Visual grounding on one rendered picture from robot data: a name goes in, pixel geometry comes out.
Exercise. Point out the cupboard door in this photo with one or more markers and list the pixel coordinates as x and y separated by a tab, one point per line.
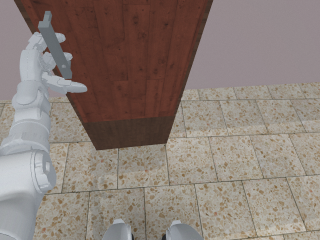
132	55

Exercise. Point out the robot left upper arm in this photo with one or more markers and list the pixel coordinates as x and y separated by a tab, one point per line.
25	177

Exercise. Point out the robot left hand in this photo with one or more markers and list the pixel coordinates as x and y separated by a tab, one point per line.
32	66

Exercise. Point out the robot right thigh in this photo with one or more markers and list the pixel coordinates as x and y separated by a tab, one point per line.
182	231

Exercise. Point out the robot left shin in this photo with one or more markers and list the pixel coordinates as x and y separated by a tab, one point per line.
116	221

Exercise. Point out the left robot forearm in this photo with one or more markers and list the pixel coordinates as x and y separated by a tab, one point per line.
31	124

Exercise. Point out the handle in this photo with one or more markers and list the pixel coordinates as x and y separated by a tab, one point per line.
53	45

